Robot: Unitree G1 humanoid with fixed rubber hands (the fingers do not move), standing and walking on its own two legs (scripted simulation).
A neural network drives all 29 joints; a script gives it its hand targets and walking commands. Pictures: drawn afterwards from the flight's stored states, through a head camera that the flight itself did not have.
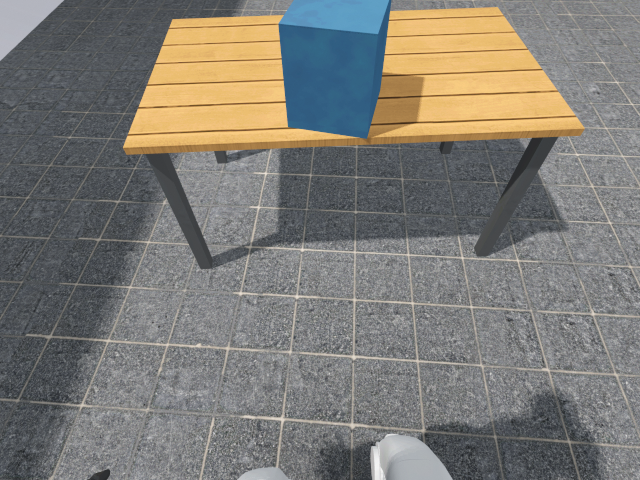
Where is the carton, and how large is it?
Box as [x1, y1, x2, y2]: [278, 0, 390, 138]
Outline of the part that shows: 294,0 278,23 288,126 366,138 380,87 390,0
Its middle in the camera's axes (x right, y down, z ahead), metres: +0.05 -0.41 +0.92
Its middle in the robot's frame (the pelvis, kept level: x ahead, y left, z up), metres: +0.96 -0.05 -0.02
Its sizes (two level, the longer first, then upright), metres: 0.210 0.200 0.250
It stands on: a table, 0.60 m high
